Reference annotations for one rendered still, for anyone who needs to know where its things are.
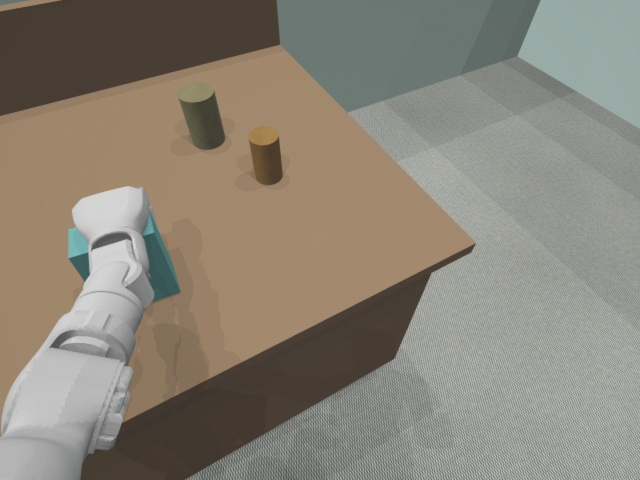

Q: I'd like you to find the left robot upper arm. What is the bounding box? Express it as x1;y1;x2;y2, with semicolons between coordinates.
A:
0;347;133;480

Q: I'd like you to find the sponge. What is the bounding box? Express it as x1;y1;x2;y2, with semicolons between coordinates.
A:
68;210;180;302

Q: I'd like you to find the left robot hand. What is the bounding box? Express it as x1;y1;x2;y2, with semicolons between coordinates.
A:
72;186;157;280

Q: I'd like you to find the table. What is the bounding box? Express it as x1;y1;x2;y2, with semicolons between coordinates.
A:
0;0;476;480

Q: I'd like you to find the robot left forearm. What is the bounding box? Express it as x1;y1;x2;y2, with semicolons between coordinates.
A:
1;227;154;436

